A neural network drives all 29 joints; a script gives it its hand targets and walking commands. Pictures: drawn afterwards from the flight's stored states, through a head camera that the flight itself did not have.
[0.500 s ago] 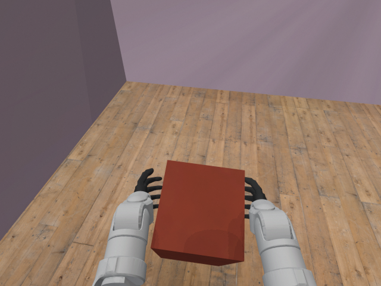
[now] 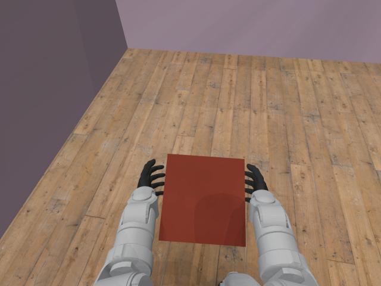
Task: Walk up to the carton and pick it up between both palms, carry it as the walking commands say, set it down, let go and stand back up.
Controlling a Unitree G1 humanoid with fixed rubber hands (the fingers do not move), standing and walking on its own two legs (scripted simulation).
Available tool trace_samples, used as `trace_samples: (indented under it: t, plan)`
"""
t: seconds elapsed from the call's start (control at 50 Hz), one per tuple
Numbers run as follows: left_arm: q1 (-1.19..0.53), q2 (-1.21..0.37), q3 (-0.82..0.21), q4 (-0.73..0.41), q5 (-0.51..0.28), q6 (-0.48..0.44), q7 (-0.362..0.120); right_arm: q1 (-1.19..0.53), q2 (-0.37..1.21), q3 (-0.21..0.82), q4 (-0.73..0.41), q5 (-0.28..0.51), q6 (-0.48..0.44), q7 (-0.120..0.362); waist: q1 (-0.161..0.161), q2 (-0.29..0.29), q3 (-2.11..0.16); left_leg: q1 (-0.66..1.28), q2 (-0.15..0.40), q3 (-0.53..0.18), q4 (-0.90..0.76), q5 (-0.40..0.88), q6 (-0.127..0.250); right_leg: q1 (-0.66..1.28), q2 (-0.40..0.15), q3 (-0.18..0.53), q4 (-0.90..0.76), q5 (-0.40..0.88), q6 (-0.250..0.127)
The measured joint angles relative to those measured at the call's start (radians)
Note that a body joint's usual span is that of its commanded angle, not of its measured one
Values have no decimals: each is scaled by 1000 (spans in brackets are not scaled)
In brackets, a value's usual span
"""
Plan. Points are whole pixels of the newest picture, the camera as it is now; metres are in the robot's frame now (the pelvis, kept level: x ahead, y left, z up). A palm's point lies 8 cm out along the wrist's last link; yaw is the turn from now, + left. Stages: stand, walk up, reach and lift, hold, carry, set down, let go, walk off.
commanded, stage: set down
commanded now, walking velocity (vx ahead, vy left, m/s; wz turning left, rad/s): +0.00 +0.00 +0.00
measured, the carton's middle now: (200, 203) +0.33 -0.02 -0.11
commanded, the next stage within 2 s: none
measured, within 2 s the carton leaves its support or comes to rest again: neither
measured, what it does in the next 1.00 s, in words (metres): lowers itself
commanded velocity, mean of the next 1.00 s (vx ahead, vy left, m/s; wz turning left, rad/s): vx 0.00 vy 0.00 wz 0.00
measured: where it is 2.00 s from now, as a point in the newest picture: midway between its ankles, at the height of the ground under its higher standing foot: outside the picture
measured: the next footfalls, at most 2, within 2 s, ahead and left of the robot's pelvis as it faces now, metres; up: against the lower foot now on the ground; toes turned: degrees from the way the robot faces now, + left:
none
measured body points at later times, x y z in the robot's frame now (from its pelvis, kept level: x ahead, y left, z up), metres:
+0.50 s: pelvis -0.01 -0.01 -0.05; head +0.11 -0.03 +0.38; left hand +0.36 +0.11 -0.10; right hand +0.34 -0.15 -0.11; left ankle +0.03 +0.09 -0.72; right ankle +0.10 -0.12 -0.72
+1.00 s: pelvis -0.01 +0.00 -0.11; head +0.16 -0.01 +0.30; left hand +0.39 +0.11 -0.19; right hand +0.37 -0.15 -0.20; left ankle +0.03 +0.09 -0.72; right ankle +0.10 -0.12 -0.72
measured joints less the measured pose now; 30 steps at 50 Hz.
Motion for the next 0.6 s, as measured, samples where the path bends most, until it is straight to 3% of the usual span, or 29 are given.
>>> trace_samples:
  t: [0.16,0.32,0.6]
  plan:
    - [-23,4,1,22,-33,-98,2,8,-16,18,5,63,-105,-25,18,-1,-3,-179,2,14,107,-29,-1,-183,3,9,107,-24,-3]
    - [-90,40,26,51,-27,-146,-25,-63,-2,3,36,60,-156,-57,30,-13,-23,-339,3,15,216,-63,-8,-345,3,6,217,-57,-9]
    - [-152,68,-6,91,-73,-223,-10,-105,-38,26,59,116,-236,-80,24,7,-94,-615,-1,7,389,-115,-11,-613,-2,-8,373,-102,-9]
